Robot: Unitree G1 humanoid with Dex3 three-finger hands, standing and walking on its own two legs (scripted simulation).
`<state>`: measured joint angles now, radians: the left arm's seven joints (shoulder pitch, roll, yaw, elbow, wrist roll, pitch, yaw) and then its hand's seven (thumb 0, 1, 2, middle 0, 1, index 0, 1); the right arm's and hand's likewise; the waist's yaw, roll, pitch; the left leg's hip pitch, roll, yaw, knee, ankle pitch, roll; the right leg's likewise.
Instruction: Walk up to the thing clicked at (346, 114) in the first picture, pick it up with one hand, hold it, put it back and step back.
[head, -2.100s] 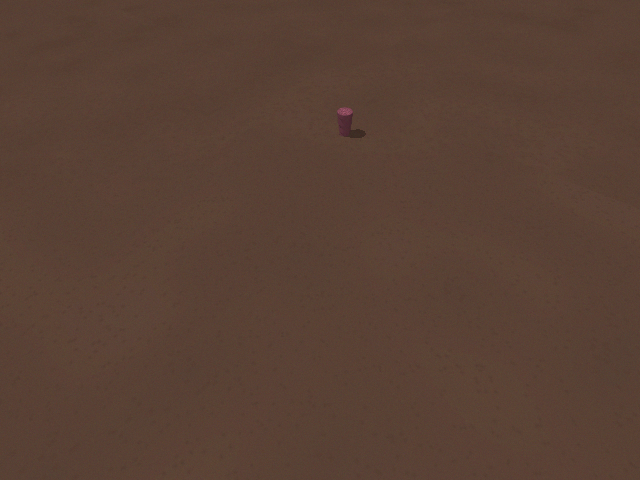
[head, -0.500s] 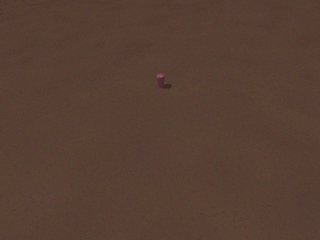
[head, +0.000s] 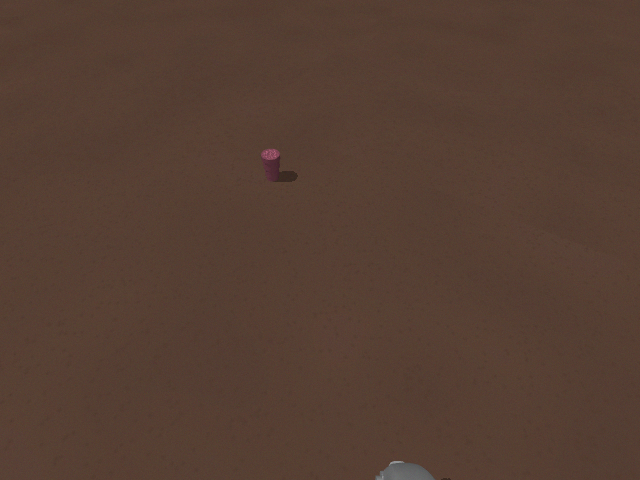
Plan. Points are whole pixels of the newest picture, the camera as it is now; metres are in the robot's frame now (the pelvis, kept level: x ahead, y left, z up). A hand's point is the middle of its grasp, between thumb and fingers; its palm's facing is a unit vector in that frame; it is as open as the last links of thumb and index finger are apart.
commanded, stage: walk up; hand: left
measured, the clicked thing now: (271, 166) +1.56 +0.22 -0.70
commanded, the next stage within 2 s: none
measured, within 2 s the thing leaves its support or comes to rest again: neither
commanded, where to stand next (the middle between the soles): +1.30 +0.02 m, yaw -1 degrees
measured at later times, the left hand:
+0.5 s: hand (181, 375) +0.31 +0.24 -0.13, palm faces +0.01 -0.92 -0.39, open 7.4 cm
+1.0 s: hand (195, 223) +0.64 +0.28 -0.14, palm faces -0.08 -0.94 -0.34, open 7.4 cm
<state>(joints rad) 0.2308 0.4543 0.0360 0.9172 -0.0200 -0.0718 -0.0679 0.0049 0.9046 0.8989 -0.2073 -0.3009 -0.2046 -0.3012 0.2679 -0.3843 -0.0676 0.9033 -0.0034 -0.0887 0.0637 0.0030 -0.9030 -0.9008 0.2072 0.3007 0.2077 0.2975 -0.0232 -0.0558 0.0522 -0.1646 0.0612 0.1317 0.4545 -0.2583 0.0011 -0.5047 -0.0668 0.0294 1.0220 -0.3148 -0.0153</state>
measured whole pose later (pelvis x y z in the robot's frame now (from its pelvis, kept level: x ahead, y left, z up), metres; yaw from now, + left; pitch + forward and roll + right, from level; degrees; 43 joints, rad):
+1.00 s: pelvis +0.54 +0.01 +0.00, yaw -1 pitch -3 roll +1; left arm 0.21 0.44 0.05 0.90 0.00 -0.04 -0.07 0.00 0.91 0.90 -0.21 -0.30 -0.20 -0.30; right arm 0.35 -0.38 -0.06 0.90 0.00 -0.09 0.06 0.01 -0.90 -0.90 0.21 0.30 0.21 0.30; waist -0.03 -0.05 0.07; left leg -0.05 -0.02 0.11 0.35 -0.26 0.05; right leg -0.55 -0.11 0.00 0.76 -0.13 0.00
